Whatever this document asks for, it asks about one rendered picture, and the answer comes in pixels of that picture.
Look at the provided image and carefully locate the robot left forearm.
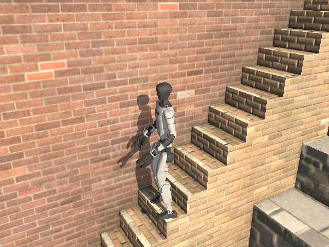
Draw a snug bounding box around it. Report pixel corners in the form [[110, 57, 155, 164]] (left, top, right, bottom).
[[150, 134, 175, 157]]

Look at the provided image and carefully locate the left robot upper arm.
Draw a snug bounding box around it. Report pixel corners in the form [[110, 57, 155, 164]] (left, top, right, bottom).
[[163, 108, 176, 139]]

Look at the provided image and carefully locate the left robot hand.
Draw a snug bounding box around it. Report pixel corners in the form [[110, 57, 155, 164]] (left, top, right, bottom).
[[136, 153, 153, 168]]

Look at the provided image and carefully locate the robot right shin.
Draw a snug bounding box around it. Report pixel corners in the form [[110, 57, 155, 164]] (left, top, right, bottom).
[[153, 174, 161, 195]]

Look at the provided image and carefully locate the right robot hand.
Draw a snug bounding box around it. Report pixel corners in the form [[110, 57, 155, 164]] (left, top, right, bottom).
[[134, 134, 147, 151]]

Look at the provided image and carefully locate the left robot foot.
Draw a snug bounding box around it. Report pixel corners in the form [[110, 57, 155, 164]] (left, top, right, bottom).
[[156, 210, 177, 220]]

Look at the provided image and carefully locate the robot right forearm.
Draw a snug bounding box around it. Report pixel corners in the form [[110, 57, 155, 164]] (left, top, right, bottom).
[[143, 121, 157, 137]]

